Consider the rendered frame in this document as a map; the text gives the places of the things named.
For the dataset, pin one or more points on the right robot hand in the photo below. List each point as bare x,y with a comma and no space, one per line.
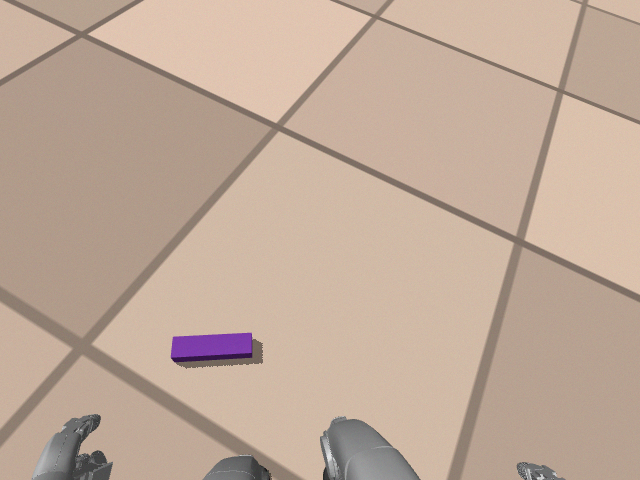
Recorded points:
529,471

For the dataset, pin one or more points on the carton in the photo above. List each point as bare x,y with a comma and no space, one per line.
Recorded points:
211,347

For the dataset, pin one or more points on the left robot hand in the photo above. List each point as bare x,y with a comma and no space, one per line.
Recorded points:
61,452

